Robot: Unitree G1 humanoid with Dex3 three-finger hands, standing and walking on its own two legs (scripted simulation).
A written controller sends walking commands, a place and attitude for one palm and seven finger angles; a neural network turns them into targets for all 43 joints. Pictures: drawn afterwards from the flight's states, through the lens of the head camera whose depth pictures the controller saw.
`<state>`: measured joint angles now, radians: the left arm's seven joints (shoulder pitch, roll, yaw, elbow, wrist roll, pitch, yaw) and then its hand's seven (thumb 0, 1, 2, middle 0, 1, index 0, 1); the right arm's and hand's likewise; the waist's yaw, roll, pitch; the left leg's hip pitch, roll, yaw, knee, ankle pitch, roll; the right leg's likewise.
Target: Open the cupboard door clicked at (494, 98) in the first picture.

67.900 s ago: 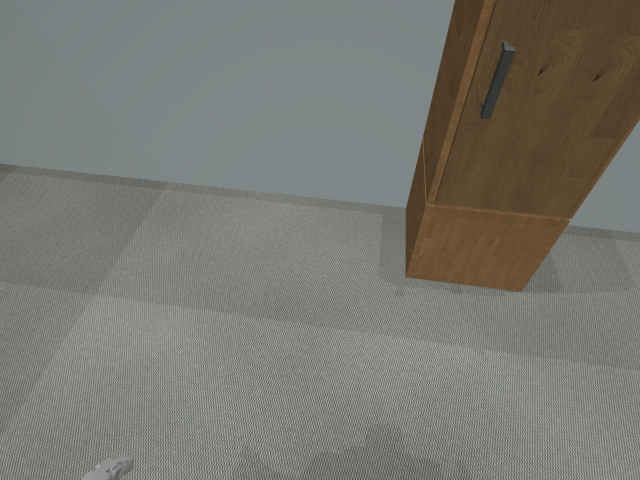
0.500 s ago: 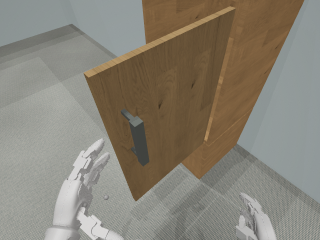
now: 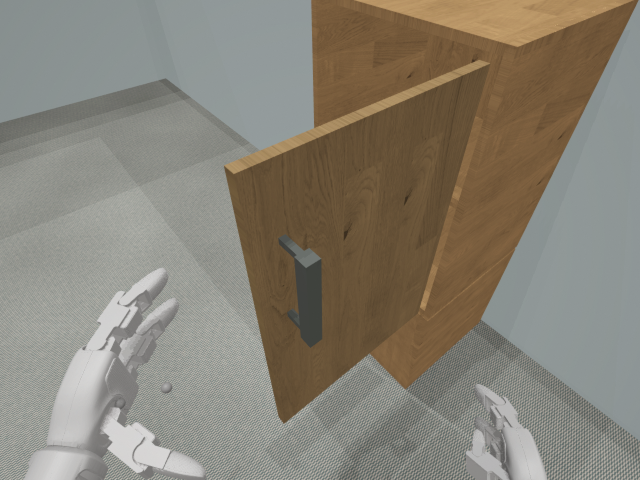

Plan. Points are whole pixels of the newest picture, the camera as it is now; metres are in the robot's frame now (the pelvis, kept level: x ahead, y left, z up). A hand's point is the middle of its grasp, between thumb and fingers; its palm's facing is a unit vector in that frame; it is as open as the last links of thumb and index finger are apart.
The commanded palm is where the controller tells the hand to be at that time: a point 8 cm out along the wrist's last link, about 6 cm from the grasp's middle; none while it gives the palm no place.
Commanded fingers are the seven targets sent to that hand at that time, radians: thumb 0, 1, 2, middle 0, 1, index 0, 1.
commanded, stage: draw the hand back to the body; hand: left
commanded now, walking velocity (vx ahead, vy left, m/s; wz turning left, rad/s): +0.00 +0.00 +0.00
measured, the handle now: (300, 293) +0.32 +0.06 +0.10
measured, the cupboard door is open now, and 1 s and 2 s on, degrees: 91 91 91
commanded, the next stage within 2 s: step back with the hand held close in 1.06 s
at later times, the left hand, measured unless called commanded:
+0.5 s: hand (81, 329) +0.20 +0.24 +0.17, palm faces +0.35 -0.85 -0.38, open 11.3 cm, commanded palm +0.15 +0.29 +0.19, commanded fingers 0.00 0.62 0.78 -0.19 -0.30 -0.19 -0.30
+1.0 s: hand (73, 311) +0.21 +0.26 +0.18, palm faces +0.42 -0.82 -0.39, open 7.5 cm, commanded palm +0.17 +0.30 +0.20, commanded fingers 0.00 0.90 0.90 -0.20 -0.30 -0.20 -0.30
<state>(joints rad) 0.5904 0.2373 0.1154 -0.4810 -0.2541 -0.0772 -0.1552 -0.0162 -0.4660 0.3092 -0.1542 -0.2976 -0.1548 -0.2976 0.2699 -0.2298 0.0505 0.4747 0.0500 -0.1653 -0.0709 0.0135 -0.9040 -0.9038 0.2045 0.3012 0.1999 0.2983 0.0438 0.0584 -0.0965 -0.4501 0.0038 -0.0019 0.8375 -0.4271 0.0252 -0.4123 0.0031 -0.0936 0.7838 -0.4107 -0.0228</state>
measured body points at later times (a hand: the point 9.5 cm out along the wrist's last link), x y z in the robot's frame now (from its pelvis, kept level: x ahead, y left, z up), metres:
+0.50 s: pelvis +0.01 +0.02 +0.03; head -0.01 +0.00 +0.48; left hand +0.18 +0.29 +0.20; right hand +0.19 -0.20 -0.05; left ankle +0.01 +0.10 -0.71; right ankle +0.00 -0.11 -0.71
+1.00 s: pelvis +0.02 +0.00 +0.04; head +0.01 -0.01 +0.49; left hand +0.19 +0.30 +0.20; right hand +0.20 -0.22 -0.05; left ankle +0.01 +0.10 -0.71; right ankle +0.00 -0.11 -0.71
